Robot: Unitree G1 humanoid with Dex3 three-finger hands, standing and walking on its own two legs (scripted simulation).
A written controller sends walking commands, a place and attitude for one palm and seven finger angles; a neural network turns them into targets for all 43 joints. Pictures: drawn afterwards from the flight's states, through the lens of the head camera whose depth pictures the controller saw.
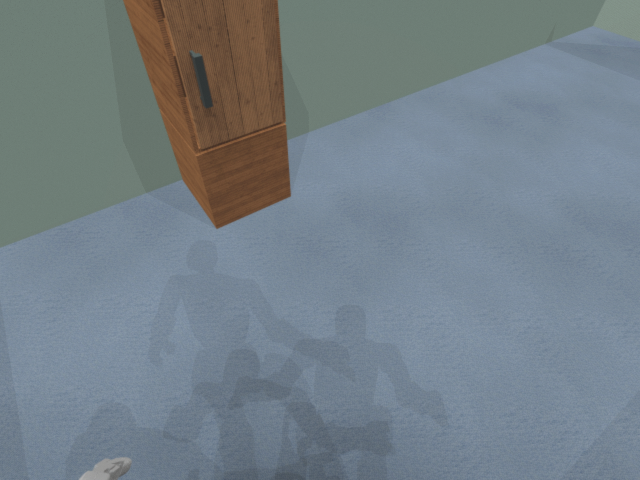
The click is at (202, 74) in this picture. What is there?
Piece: cupboard door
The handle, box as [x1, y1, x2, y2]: [189, 50, 212, 107]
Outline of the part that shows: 191,50 189,52 192,56 201,94 200,98 205,107 212,106 201,55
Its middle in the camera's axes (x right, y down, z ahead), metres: -0.38 -0.49 +1.19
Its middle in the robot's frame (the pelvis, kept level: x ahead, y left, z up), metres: +1.20 +0.43 -0.09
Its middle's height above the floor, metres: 0.68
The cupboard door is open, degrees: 0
